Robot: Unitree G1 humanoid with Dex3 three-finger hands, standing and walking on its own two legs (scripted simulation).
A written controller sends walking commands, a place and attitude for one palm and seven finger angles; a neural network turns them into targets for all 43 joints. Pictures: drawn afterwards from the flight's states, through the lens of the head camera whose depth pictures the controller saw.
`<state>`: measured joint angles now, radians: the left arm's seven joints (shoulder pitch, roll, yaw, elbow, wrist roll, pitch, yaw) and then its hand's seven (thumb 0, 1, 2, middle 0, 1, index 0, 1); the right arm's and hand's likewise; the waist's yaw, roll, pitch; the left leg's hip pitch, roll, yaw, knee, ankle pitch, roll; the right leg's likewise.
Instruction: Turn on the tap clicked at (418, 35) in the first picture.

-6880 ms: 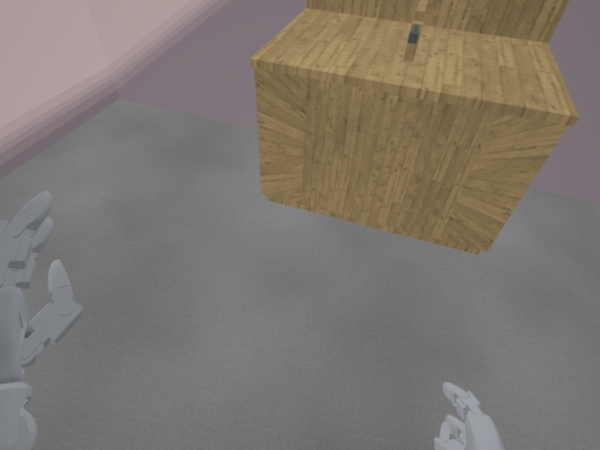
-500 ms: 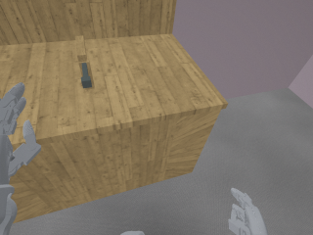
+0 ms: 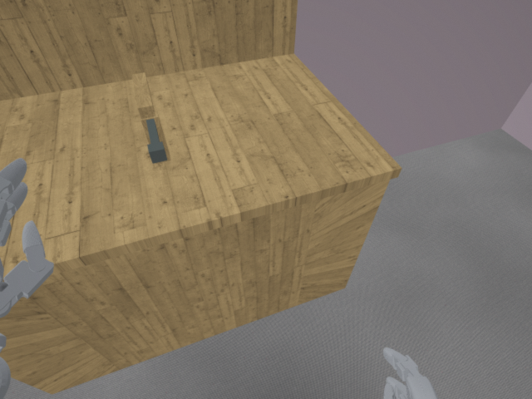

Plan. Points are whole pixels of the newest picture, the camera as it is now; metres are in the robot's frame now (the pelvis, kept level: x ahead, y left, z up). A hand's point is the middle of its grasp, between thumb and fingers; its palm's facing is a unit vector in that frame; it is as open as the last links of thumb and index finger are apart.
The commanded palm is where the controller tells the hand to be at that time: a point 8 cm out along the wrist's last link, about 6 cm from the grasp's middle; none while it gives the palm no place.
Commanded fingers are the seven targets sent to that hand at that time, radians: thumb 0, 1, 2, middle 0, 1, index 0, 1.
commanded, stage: come to a stop and stand still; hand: left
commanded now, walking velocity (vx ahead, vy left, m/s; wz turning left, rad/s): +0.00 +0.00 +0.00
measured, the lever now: (157, 152) +0.51 +0.26 +0.07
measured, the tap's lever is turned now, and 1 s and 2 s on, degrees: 0 0 0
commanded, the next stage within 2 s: look again from close up in 0.66 s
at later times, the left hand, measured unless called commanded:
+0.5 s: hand (80, 264) +0.23 +0.24 +0.15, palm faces +0.42 -0.83 -0.36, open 7.4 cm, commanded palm +0.18 +0.26 +0.18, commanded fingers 0.00 0.90 0.90 -0.20 -0.30 -0.20 -0.30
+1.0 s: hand (77, 274) +0.21 +0.23 +0.15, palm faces +0.37 -0.86 -0.35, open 7.4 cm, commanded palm +0.16 +0.27 +0.18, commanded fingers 0.00 0.90 0.90 -0.20 -0.30 -0.20 -0.30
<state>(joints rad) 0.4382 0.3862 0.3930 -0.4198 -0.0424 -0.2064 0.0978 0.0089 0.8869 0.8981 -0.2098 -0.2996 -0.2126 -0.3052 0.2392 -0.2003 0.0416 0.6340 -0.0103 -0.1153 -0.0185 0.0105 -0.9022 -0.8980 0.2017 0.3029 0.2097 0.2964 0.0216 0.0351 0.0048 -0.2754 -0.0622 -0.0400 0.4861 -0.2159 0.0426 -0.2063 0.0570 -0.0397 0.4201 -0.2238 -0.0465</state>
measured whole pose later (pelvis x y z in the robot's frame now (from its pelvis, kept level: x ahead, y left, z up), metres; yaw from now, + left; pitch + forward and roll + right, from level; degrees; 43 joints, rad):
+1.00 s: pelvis +0.00 -0.01 +0.01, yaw +0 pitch -1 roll -1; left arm 0.45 0.35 0.31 -0.41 -0.06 -0.16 0.11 0.01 0.89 0.90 -0.21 -0.30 -0.21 -0.30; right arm 0.22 -0.23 0.03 0.59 0.00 -0.07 -0.06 0.01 -0.91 -0.90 0.20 0.30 0.21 0.30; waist 0.02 0.00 0.00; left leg -0.20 -0.06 -0.05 0.38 -0.17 0.04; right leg -0.13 0.06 -0.04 0.32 -0.18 -0.05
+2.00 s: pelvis +0.16 -0.10 -0.04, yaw +1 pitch -2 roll +1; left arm 0.51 0.48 0.47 -0.63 -0.06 -0.21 0.10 0.01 0.89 0.90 -0.21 -0.30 -0.21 -0.31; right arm 0.19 -0.15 0.04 0.53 0.01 -0.09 0.00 0.01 -0.90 -0.90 0.20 0.30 0.21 0.30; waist 0.01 0.01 0.09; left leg -0.41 0.14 0.03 0.85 -0.44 -0.02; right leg -0.44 -0.05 -0.02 0.75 -0.32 -0.01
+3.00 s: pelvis +0.20 -0.11 +0.00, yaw +5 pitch -2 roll -1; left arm 0.46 0.37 0.38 -0.50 -0.05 -0.15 0.16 0.01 0.89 0.90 -0.21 -0.30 -0.21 -0.30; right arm 0.21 -0.19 0.04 0.58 0.01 -0.09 -0.06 0.01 -0.91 -0.90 0.20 0.30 0.21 0.30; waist 0.01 0.00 0.03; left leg -0.26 0.04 0.05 0.50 -0.21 0.00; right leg -0.24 -0.02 -0.05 0.45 -0.18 0.00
